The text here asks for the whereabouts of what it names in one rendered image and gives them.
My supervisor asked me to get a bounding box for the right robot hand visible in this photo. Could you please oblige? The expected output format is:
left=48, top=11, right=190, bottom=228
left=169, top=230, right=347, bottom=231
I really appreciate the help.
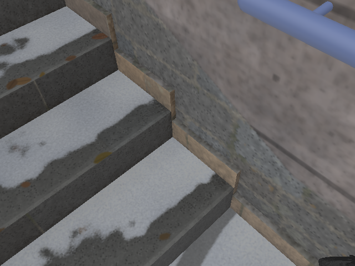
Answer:
left=318, top=255, right=355, bottom=266

